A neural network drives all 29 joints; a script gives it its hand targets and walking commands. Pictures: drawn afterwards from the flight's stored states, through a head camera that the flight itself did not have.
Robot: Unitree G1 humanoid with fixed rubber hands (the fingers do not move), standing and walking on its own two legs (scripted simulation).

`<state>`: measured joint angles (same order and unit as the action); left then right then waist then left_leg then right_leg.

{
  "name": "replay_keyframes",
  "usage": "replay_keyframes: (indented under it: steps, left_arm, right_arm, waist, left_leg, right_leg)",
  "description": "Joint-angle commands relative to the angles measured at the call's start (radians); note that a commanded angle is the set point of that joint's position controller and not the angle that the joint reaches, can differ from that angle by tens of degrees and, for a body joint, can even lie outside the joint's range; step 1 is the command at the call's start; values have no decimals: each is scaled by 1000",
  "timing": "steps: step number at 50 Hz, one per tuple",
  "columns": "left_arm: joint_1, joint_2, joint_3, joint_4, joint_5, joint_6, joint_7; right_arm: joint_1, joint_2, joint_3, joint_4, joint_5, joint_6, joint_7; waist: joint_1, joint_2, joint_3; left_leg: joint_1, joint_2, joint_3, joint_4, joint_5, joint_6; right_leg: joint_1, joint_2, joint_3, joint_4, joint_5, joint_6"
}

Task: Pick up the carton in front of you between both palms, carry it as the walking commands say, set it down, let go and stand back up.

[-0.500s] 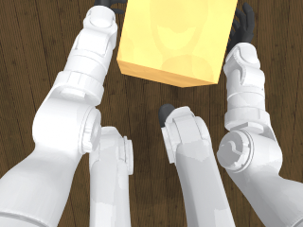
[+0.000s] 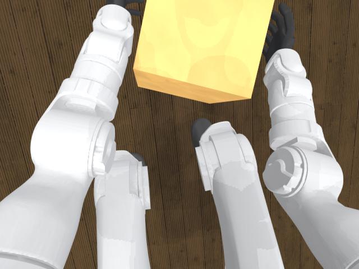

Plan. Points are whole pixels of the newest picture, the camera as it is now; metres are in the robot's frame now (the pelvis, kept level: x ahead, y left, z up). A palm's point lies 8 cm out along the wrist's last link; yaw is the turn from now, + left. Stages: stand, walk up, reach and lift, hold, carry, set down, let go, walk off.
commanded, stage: set down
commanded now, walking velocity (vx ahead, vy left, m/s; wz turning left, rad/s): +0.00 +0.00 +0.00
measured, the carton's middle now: (192, 47) +0.47 -0.13 -0.26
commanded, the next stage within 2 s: let go in 1.82 s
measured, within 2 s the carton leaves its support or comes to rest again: rests again in 0.58 s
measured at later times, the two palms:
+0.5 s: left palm (117, 7) +0.55 +0.01 -0.18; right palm (277, 48) +0.43 -0.28 -0.18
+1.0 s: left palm out of the picture +0.56 +0.01 -0.14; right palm (316, 49) +0.42 -0.33 -0.15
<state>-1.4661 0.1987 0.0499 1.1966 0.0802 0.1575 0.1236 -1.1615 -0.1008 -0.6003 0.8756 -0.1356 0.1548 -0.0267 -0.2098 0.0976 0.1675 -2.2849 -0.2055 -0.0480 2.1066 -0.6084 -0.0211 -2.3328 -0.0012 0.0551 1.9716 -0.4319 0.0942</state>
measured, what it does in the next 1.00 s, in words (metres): stands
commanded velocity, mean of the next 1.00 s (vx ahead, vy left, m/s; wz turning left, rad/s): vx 0.00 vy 0.00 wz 0.00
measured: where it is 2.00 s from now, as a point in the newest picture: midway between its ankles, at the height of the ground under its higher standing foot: (172, 178)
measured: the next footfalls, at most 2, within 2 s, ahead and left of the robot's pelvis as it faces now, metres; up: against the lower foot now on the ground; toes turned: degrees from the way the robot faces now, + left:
none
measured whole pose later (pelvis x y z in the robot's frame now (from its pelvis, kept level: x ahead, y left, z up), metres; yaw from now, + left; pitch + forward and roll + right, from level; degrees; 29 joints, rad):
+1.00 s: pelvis -0.01 -0.02 +0.00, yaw -2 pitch +39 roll -1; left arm -1.36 0.38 -0.10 0.92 -0.09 0.17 0.11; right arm -1.10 -0.24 -0.33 0.84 0.25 0.03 -0.11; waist -0.21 0.03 0.25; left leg -2.19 -0.06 -0.04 2.14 -0.63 -0.02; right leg -2.28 -0.01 -0.02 1.98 -0.39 0.00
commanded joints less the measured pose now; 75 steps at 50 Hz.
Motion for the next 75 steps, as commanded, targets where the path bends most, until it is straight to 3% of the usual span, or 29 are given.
replay_keyframes:
  steps: [1, 14, 21, 24, 27, 28, 36, 42, 47, 52, 55, 58, 62, 68, 75]
  left_arm:
    - [-391, -761, -162, -108, -62, -61, -197]
    - [-352, -553, -91, 24, -32, -77, -198]
    - [-369, -436, -107, 26, -41, -85, -182]
    - [-345, -253, -103, 9, -58, -92, -148]
    - [-267, 120, -113, -32, -98, -99, -56]
    - [-271, 150, -133, -39, -115, -96, -40]
    - [-320, 145, -234, -224, -209, -108, -35]
    - [-298, 218, -206, -356, -198, -76, -19]
    - [-230, 231, -146, -437, -172, -11, -12]
    - [-151, 236, -60, -315, -148, 20, -36]
    - [-125, 240, -17, -239, -134, 3, -54]
    - [-109, 247, 5, -195, -121, -10, -63]
    - [-92, 233, 6, -208, -106, -10, -68]
    - [-79, 190, -17, -351, -89, 20, -68]
    - [-5, 148, 2, -455, -47, 60, -67]
  right_arm:
    - [-564, 482, 299, -54, 62, -47, 191]
    - [-506, 321, 215, 89, 38, -68, 154]
    - [-443, 242, 168, 159, 42, -90, 132]
    - [-341, 92, 103, 214, 60, -118, 93]
    - [-180, -269, 16, 261, 93, -188, -6]
    - [-183, -310, 22, 258, 114, -205, -25]
    - [-222, -333, 179, 184, 331, -259, -29]
    - [-144, -355, 218, 43, 405, -221, -48]
    - [-62, -334, 249, -134, 395, -148, -90]
    - [-47, -251, 258, -177, 347, -85, -105]
    - [-62, -204, 264, -183, 317, -78, -100]
    - [-50, -181, 260, -179, 301, -74, -93]
    - [0, -178, 236, -188, 281, -68, -85]
    - [75, -203, 191, -267, 261, -49, -62]
    - [168, -203, 170, -324, 253, -19, -15]
  waist:
    - [-152, 153, -952]
    - [-113, 145, -738]
    - [-117, 129, -719]
    - [-132, 121, -742]
    - [-152, 100, -768]
    - [-155, 100, -785]
    - [-128, 151, -956]
    - [-122, 166, -1193]
    - [-120, 118, -1322]
    - [-87, 12, -1100]
    - [-57, -35, -1033]
    - [-48, -51, -1033]
    - [-66, -21, -1095]
    - [-102, 79, -1248]
    - [-90, 142, -1298]
  left_leg:
    - [286, 25, 25, -209, 260, 20]
    - [209, 41, 4, -205, 113, 46]
    - [236, 62, -8, -191, 96, 46]
    - [278, 79, -6, -185, 102, 36]
    - [341, 108, -8, -182, 123, 13]
    - [357, 118, -16, -177, 145, 9]
    - [484, 165, -21, -129, 295, -6]
    - [620, 146, 44, -117, 228, -3]
    - [619, 121, 93, -182, 87, 11]
    - [441, 106, 101, -261, -24, 33]
    - [363, 102, 100, -301, -33, 39]
    - [355, 97, 99, -348, -35, 41]
    - [439, 90, 98, -412, -21, 36]
    - [668, 82, 96, -507, 60, 19]
    - [873, 84, 87, -620, 200, 1]
  right_leg:
    - [557, 52, -143, -52, 345, -49]
    - [439, 43, -120, -32, 183, -69]
    - [439, 32, -119, -21, 168, -69]
    - [458, 18, -129, -22, 182, -57]
    - [498, -8, -133, -22, 226, -50]
    - [516, -14, -131, -21, 251, -51]
    - [589, -38, -116, -26, 432, -57]
    - [770, -11, -125, -49, 444, -51]
    - [965, 10, -148, -130, 351, -42]
    - [942, 33, -133, -226, 209, -28]
    - [945, 39, -120, -261, 201, -20]
    - [963, 41, -118, -293, 206, -14]
    - [977, 42, -133, -344, 229, -14]
    - [990, 48, -169, -422, 323, -25]
    - [1012, 59, -189, -519, 431, -28]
